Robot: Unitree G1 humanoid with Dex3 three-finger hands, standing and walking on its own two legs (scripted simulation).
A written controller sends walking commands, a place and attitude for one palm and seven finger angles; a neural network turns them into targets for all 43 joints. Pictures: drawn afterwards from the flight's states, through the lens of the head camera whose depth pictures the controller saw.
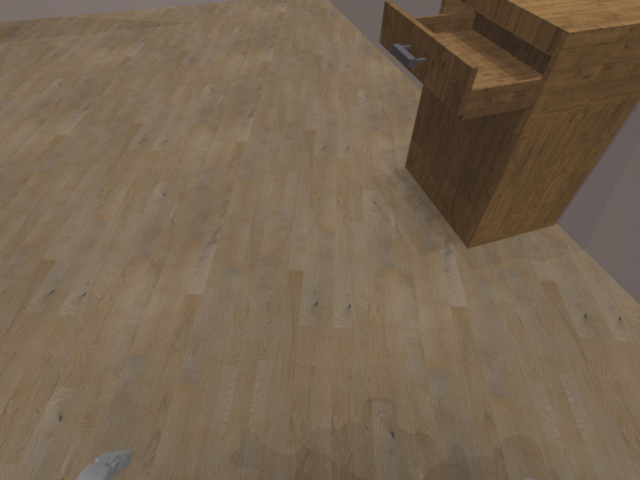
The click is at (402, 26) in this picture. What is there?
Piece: drawer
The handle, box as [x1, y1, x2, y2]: [392, 44, 425, 66]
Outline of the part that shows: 392,46 392,52 407,66 413,66 417,62 425,61 425,58 416,59 406,50 410,48 410,45 401,46 399,44 393,44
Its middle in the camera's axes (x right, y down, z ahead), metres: +0.28 -0.58 +1.21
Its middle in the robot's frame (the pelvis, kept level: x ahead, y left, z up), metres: +1.31 -0.21 -0.04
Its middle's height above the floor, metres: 0.72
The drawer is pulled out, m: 0.25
